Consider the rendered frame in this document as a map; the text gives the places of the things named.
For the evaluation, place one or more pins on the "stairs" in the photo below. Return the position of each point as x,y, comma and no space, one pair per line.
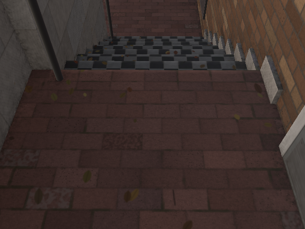
156,53

